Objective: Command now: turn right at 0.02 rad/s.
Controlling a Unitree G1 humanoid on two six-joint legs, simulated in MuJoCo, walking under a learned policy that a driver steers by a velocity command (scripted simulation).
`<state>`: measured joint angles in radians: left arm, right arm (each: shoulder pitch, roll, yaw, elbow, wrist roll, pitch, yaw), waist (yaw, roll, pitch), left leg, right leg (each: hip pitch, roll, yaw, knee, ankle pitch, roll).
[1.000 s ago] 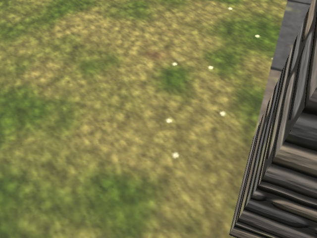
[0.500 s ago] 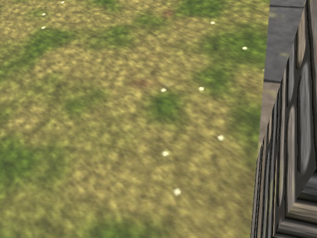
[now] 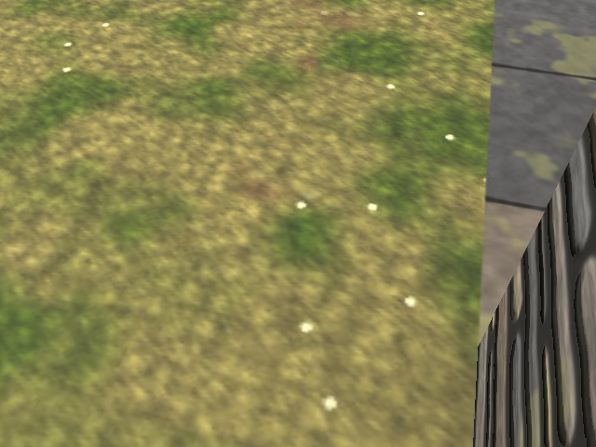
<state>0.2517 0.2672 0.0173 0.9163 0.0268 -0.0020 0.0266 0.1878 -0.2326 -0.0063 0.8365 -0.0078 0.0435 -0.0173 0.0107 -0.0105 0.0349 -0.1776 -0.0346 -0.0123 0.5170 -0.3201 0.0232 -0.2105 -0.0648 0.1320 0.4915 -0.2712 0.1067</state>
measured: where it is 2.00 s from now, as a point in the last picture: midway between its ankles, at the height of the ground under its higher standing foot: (289, 293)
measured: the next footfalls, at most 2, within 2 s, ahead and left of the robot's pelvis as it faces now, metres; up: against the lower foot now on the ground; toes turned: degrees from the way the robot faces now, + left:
left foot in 0.94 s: +0.46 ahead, +0.15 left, +0.00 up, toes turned +3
right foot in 1.50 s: +0.79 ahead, -0.07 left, +0.00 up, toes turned -1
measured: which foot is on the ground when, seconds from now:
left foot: down 0.00-0.42, up 0.44-0.92, down 0.94-1.00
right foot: down 0.00-0.96, up 0.98-1.00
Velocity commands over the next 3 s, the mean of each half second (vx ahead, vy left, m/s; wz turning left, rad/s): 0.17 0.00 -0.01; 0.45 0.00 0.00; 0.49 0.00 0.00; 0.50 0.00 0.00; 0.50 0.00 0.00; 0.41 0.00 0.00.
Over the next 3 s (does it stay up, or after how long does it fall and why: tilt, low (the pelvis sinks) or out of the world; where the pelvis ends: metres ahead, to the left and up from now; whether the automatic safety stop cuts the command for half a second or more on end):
stays up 1.46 0.07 0.01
